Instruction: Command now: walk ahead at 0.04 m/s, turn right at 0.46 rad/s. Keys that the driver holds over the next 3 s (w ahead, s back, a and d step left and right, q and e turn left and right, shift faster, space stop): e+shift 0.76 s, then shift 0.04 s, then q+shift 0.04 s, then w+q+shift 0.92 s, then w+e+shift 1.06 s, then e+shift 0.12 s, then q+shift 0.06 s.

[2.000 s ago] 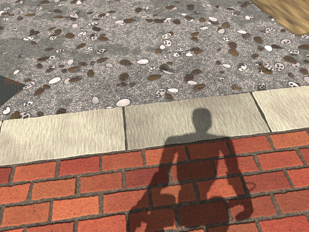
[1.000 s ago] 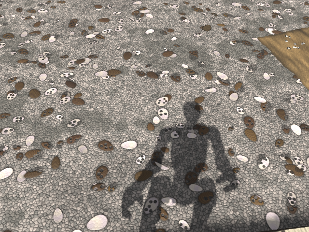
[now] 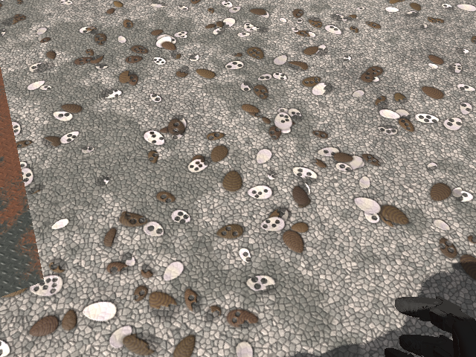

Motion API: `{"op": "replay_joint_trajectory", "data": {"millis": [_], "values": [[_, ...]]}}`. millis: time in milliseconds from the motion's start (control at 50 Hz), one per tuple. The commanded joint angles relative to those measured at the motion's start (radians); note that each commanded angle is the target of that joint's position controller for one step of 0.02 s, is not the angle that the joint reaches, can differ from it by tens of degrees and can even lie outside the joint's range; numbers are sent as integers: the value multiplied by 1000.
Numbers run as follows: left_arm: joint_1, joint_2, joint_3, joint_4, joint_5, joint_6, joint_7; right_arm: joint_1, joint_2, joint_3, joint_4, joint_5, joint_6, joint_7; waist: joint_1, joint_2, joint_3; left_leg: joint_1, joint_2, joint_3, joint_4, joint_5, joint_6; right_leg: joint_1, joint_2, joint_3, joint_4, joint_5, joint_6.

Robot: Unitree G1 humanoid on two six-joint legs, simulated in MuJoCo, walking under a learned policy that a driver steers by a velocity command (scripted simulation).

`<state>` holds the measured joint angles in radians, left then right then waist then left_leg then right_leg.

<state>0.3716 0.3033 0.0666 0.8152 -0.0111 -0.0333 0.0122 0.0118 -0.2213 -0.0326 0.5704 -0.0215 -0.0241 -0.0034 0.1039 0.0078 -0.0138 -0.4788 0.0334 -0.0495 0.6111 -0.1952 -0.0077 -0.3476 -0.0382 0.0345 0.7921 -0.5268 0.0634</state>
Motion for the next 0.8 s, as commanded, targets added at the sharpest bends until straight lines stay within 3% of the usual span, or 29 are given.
{"op": "replay_joint_trajectory", "data": {"millis": [20, 60, 100, 120, 160, 220, 280, 320, 340, 360, 380, 400, 420, 440, 460, 520, 600, 700, 760, 800], "values": [[-39, 115, 29, -129, -17, 10, 4, 235, -212, -86, 3, 4, 16, -2, -137, 205, -243, 496, 370, -300, -188, 485, 289, -439, 6, 42, 491, -110, 16], [-6, 116, 44, -112, -4, 70, 38, 72, -143, -71, -9, 18, 24, -10, -61, 196, -116, 260, 305, -169, -278, 210, 228, -381, -22, 36, 533, 24, 40], [4, 101, 52, -130, 3, 96, 48, 7, -138, -71, -7, 0, 19, -19, -25, 170, -84, 126, 287, -70, -310, 145, 212, -288, -14, -1, 577, 132, 48], [-17, 89, 51, -149, 3, 99, 48, -2, -133, -70, -2, 1, 14, -25, -23, 156, -74, 120, 293, -40, -313, 126, 206, -287, -22, -4, 541, 169, 44], [-86, 59, 42, -189, 2, 101, 36, 20, -135, -72, 19, 8, 7, -43, -41, 136, -75, 161, 315, -8, -298, 117, 199, -295, -51, 1, 415, 222, 29], [-160, 21, 22, -230, 3, 97, -4, 36, -181, -90, 34, 14, 11, -54, -65, 145, -112, 174, 331, 62, -269, 90, 175, -182, -64, -39, 195, 247, -9], [-169, 44, 33, -242, -3, 99, -26, 74, -215, -107, 55, 29, 17, -40, -81, 157, -120, 183, 360, 96, -228, 37, 140, -73, -24, -112, 48, 193, -51], [-112, 55, 48, -221, -1, 104, -25, 84, -194, -105, 68, 44, 26, -32, -60, 121, -114, 150, 333, 148, -122, -72, 73, 48, 28, -160, -110, 240, -99], [-64, 93, 66, -206, 6, 104, -18, 125, -159, -99, 85, 42, 35, -28, -53, 27, -78, 67, 279, 202, 22, -153, 16, 126, 37, -100, -212, 304, -139], [-29, 254, 107, -225, 16, 91, -3, 142, -105, -88, 57, 11, 43, -24, -74, -348, -13, -246, 122, 325, 468, -409, -95, 254, -217, 320, -343, 710, -257], [-37, 314, 106, -269, 41, 63, -17, 10, -98, -81, -18, -2, 29, -27, -41, -385, -72, -435, -7, 86, 690, -522, -106, 278, -316, 600, -422, 817, -428], [-29, 283, 102, -266, 61, 43, -31, -64, -144, -90, -31, 15, 20, -36, 7, -248, -107, -463, -11, -9, 761, -458, -72, 289, -308, 568, -455, 686, -432], [-71, 252, 92, -265, 40, 34, -27, -68, -149, -95, -27, 22, 16, -49, -29, -193, -72, -482, -8, -44, 750, -357, -40, 281, -263, 510, -439, 636, -376], [-142, 209, 79, -277, 6, 44, -12, -40, -160, -101, -5, 7, 17, -64, -68, -126, -73, -469, 11, -65, 710, -263, -35, 268, -224, 443, -413, 627, -319], [-212, 181, 68, -297, -12, 58, 4, 3, -180, -108, 11, -4, 21, -69, -107, -124, -80, -402, 17, -70, 666, -190, -41, 211, -195, 387, -396, 635, -284], [-245, 167, 60, -316, -3, 75, 26, 43, -147, -101, 30, -1, 19, -42, -130, -86, -120, -272, -33, -55, 572, -57, -54, 136, -121, 329, -378, 592, -252], [-210, 188, 70, -309, -14, 82, 36, -9, -107, -78, 21, 3, 10, -21, -97, -112, -123, -219, -79, -79, 312, -23, -69, 161, -88, 392, -360, 461, -249], [-207, 206, 74, -320, -11, 90, 24, -38, -140, -84, 19, 15, -7, -7, -72, -179, -93, -116, -116, -101, 142, -92, -54, 132, -73, 523, -349, 400, -262], [-233, 206, 73, -331, -17, 92, 20, -10, -161, -93, 25, 21, -22, 2, -85, -206, -98, 5, -123, -104, 1, -112, -33, 128, -46, 581, -316, 480, -248], [-270, 170, 58, -340, -22, 92, 19, 84, -180, -103, 59, 15, -27, 9, -128, -184, -121, 231, -69, -82, -199, 76, -3, 52, 9, 532, -245, 431, -196]]}}
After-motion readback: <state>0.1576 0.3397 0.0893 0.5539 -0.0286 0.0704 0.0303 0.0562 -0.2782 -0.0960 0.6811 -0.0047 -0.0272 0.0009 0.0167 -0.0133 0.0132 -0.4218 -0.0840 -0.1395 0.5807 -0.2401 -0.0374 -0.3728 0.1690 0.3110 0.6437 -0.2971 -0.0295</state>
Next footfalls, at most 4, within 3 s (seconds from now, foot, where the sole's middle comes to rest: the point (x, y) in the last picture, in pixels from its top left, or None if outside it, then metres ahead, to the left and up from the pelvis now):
0.34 right None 0.04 -0.14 -0.76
0.82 left None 0.21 -0.01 -0.76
1.12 right None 0.03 -0.19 -0.76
1.52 left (318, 352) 0.51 -0.15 -0.76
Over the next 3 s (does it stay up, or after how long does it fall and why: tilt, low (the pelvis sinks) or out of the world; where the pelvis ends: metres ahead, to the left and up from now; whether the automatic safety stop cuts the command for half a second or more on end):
stays up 1.66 -0.49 0.00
